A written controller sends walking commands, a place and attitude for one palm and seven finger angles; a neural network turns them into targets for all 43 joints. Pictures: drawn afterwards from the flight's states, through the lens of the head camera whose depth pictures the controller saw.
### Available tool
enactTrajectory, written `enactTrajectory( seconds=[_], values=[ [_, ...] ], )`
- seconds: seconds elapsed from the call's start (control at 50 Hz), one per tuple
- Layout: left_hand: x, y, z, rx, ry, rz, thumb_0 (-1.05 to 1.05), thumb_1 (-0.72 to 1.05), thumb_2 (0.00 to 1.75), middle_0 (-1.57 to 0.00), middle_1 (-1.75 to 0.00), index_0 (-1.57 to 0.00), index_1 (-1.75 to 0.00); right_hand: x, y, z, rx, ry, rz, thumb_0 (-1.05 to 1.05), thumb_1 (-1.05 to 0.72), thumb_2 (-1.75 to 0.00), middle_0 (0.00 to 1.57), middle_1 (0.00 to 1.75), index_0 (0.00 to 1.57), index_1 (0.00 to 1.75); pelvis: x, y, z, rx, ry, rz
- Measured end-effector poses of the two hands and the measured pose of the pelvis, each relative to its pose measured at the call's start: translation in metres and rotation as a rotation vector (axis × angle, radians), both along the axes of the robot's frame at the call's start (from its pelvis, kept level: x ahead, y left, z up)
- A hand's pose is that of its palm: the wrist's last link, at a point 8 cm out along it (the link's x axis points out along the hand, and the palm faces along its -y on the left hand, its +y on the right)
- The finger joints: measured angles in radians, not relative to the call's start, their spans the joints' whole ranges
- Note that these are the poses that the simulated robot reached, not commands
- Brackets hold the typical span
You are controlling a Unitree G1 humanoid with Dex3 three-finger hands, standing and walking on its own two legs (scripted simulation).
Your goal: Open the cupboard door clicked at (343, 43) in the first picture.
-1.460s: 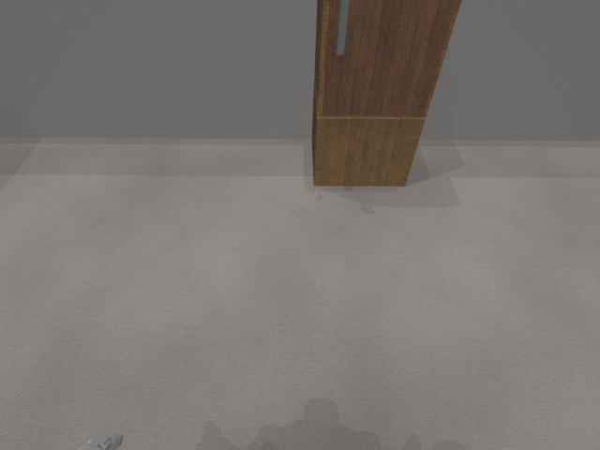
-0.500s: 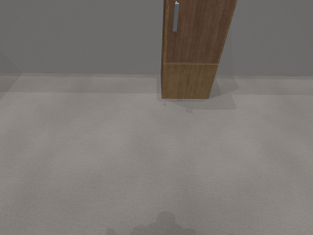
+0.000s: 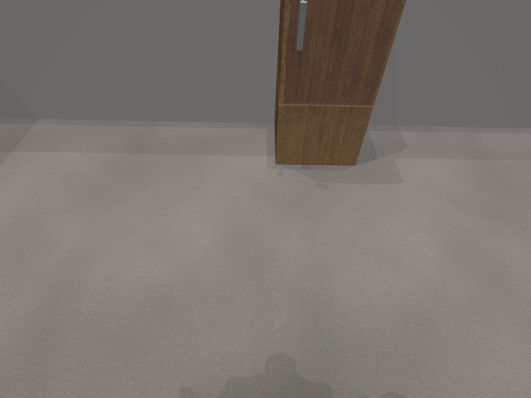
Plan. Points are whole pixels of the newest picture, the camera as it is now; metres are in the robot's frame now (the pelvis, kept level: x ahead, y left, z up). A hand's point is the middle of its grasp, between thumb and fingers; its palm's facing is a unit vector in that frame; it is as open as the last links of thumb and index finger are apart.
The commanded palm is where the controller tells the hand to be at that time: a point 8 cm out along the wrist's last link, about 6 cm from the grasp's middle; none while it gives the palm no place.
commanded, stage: walk to a spot facing it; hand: left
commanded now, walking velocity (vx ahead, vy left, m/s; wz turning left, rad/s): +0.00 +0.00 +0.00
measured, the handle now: (300, 24) +1.40 -0.06 +0.00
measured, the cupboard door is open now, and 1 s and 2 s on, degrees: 0 0 0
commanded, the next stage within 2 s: turn to face it in 1.94 s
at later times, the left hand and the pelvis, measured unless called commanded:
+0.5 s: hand out of the picture +0.09 +0.16 -0.18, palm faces -0.10 -0.97 -0.21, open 7.3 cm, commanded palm none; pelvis +0.07 -0.04 -0.02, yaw -9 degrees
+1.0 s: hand (193, 299) +0.35 +0.18 -0.20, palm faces -0.34 -0.92 -0.19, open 7.3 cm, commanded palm none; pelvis +0.28 -0.01 -0.02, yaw -25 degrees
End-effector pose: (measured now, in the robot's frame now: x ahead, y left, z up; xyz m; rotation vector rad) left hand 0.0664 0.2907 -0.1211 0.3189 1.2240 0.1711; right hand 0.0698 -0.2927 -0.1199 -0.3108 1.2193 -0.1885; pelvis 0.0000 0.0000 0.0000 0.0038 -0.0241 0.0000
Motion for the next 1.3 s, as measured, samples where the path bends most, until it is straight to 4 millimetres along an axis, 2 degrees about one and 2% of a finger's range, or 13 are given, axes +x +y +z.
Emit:
enactTrajectory(
  seconds=[0.22, 0.34, 0.48, 0.52, 0.58, 0.66, 0.74, 0.86, 0.92, 1.0, 1.1, 1.2, 1.3],
  values=[
    [-0.005, -0.009, -0.008, -0.019, 0.039, 0.004, 0.0, 0.91, 0.9, -0.2, -0.3, -0.2, -0.3, 0.001, 0.01, -0.008, 0.023, -0.005, -0.022, 0.0, -0.91, -0.9, 0.2, 0.3, 0.2, 0.3, 0.009, 0.0, -0.004, -0.001, 0.008, -0.037],
    [-0.009, -0.036, -0.024, -0.08, 0.128, -0.018, 0.0, 0.91, 0.9, -0.2, -0.3, -0.2, -0.3, -0.021, 0.021, -0.025, 0.083, 0.017, -0.118, 0.0, -0.91, -0.9, 0.2, 0.3, 0.2, 0.3, 0.03, -0.008, -0.013, 0.012, 0.023, -0.108],
    [0.023, -0.082, -0.034, -0.113, 0.103, -0.039, 0.0, 0.91, 0.9, -0.2, -0.3, -0.2, -0.3, -0.051, 0.013, -0.049, 0.131, 0.152, -0.22, 0.0, -0.91, -0.9, 0.2, 0.3, 0.2, 0.3, 0.062, -0.033, -0.025, -0.006, 0.013, -0.151],
    [0.027, -0.092, -0.03, -0.119, 0.104, -0.032, 0.0, 0.91, 0.9, -0.2, -0.3, -0.2, -0.3, -0.041, 0.011, -0.045, 0.134, 0.164, -0.227, 0.01, -0.91, -0.9, 0.2, 0.3, 0.2, 0.3, 0.072, -0.037, -0.02, -0.005, 0.015, -0.167],
    [0.03, -0.102, -0.023, -0.13, 0.158, -0.049, 0.0, 0.91, 0.9, -0.2, -0.3, -0.2, -0.3, -0.008, 0.007, -0.034, 0.139, 0.103, -0.246, 0.01, -0.91, -0.9, 0.2, 0.3, 0.2, 0.3, 0.089, -0.039, -0.011, 0.005, 0.025, -0.2],
    [0.043, -0.107, -0.017, -0.139, 0.234, -0.079, 0.0, 0.91, 0.9, -0.2, -0.3, -0.21, -0.3, 0.05, 0.004, -0.022, 0.145, -0.023, -0.272, 0.01, -0.91, -0.9, 0.2, 0.3, 0.2, 0.3, 0.116, -0.039, -0.004, 0.014, 0.042, -0.246],
    [0.072, -0.1, -0.018, -0.135, 0.27, -0.094, 0.0, 0.91, 0.9, -0.21, -0.3, -0.21, -0.3, 0.113, 0.006, -0.015, 0.147, -0.118, -0.268, 0.01, -0.91, -0.9, 0.2, 0.3, 0.2, 0.3, 0.149, -0.034, -0.004, 0.008, 0.05, -0.282],
    [0.145, -0.073, -0.039, -0.119, 0.282, -0.113, 0.0, 0.91, 0.9, -0.21, -0.3, -0.21, -0.3, 0.208, 0.016, -0.015, 0.111, -0.222, -0.245, 0.01, -0.91, -0.9, 0.2, 0.3, 0.2, 0.3, 0.217, -0.019, -0.022, -0.008, 0.051, -0.34],
    [0.199, -0.061, -0.052, -0.109, 0.277, -0.162, 0.0, 0.91, 0.9, -0.2, -0.3, -0.21, -0.3, 0.227, 0.021, -0.015, 0.078, -0.258, -0.28, 0.0, -0.91, -0.9, 0.2, 0.3, 0.2, 0.3, 0.244, -0.013, -0.028, -0.007, 0.035, -0.387],
    [0.295, -0.066, -0.043, -0.107, 0.182, -0.267, 0.0, 0.91, 0.9, -0.2, -0.3, -0.2, -0.3, 0.211, 0.033, -0.01, 0.079, -0.192, -0.385, 0.0, -0.91, -0.9, 0.2, 0.3, 0.2, 0.3, 0.276, -0.013, -0.016, -0.006, 0.027, -0.437],
    [0.409, -0.101, -0.023, -0.128, 0.034, -0.386, 0.0, 0.91, 0.9, -0.2, -0.3, -0.2, -0.3, 0.171, 0.042, -0.009, 0.075, -0.046, -0.545, -0.01, -0.94, -0.9, 0.2, 0.3, 0.2, 0.3, 0.316, -0.02, -0.005, 0.003, 0.04, -0.494],
    [0.5, -0.161, -0.013, -0.156, -0.04, -0.518, 0.0, 0.92, 0.9, -0.19, -0.3, -0.2, -0.3, 0.135, 0.055, -0.011, 0.104, 0.104, -0.677, 0.0, -0.93, -0.9, 0.2, 0.3, 0.2, 0.3, 0.354, -0.038, -0.004, 0.01, 0.039, -0.547],
    [0.572, -0.243, -0.014, -0.187, -0.074, -0.659, 0.0, 0.91, 0.9, -0.19, -0.3, -0.2, -0.3, 0.117, 0.07, -0.017, 0.166, 0.231, -0.801, 0.0, -0.92, -0.9, 0.2, 0.3, 0.2, 0.3, 0.392, -0.07, -0.011, 0.011, 0.036, -0.605]
  ],
)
